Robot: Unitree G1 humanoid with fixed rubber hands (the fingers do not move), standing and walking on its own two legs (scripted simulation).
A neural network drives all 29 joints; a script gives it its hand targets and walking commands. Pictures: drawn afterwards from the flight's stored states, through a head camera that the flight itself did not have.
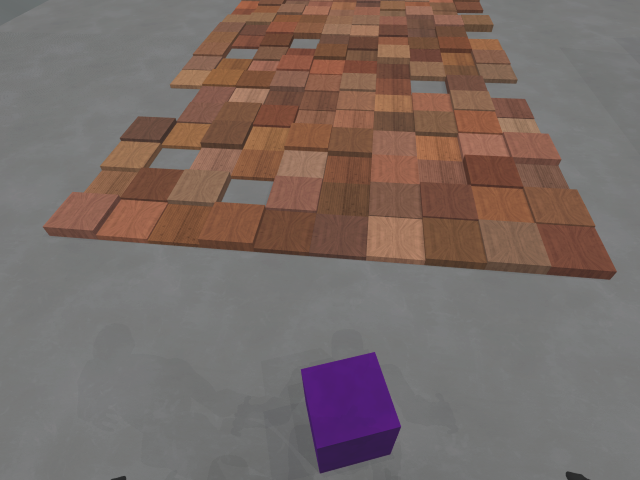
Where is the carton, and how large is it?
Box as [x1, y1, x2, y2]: [301, 352, 400, 472]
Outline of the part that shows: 374,352 301,369 306,406 320,472 390,453 400,425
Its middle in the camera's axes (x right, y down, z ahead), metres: +0.07 +0.50 +1.08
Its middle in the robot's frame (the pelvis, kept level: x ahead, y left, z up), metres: +0.43 -0.03 -0.66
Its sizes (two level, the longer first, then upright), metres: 0.210 0.200 0.250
